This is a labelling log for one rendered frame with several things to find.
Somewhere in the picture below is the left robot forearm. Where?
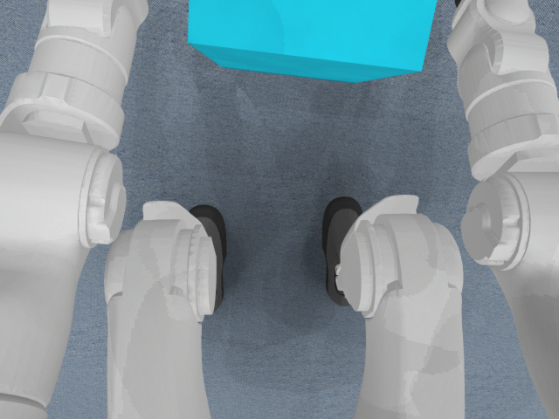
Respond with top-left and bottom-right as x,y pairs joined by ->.
0,0 -> 148,151

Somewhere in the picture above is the right robot forearm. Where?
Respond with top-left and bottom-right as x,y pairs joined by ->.
447,0 -> 559,181

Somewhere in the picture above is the right robot upper arm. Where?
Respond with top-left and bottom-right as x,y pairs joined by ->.
460,172 -> 559,419

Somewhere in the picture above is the left robot upper arm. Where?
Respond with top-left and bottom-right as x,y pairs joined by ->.
0,131 -> 127,419

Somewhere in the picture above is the robot right shin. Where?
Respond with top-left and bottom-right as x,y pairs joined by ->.
335,195 -> 464,304

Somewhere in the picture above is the carton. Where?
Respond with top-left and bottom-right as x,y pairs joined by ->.
188,0 -> 437,83

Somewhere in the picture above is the left robot foot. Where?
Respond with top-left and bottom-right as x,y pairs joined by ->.
189,204 -> 226,312

